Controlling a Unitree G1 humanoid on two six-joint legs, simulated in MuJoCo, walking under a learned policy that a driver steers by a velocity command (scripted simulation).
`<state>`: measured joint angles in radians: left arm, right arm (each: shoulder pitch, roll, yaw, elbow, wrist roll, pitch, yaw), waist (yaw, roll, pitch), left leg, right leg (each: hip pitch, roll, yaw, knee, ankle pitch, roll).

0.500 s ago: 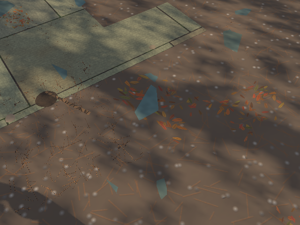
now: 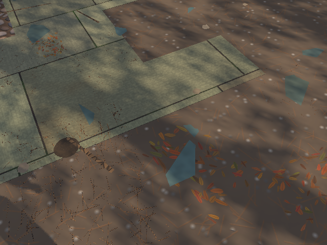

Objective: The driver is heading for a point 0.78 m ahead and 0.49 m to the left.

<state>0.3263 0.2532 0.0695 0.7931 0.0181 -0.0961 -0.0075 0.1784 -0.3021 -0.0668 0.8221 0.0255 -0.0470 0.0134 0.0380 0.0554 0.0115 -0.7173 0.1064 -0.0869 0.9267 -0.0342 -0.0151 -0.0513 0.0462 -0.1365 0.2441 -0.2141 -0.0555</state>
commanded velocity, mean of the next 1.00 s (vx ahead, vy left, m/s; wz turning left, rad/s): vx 0.40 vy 0.00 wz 0.54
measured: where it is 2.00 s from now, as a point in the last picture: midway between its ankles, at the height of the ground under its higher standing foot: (151, 240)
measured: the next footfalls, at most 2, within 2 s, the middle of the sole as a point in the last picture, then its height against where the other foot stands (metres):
left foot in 0.24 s outside the picture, level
right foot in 0.70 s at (176, 215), level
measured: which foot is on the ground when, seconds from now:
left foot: up 0.00-0.22, down 0.24-0.70, up 0.72-1.00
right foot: down 0.00-0.22, up 0.24-0.68, down 0.70-1.00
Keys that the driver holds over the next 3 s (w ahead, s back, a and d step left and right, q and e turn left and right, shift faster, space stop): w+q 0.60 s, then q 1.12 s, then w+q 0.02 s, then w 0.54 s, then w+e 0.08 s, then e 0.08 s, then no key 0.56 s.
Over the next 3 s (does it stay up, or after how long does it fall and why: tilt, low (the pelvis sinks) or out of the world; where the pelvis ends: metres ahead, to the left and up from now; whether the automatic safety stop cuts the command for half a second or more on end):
stays up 0.66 0.48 -0.01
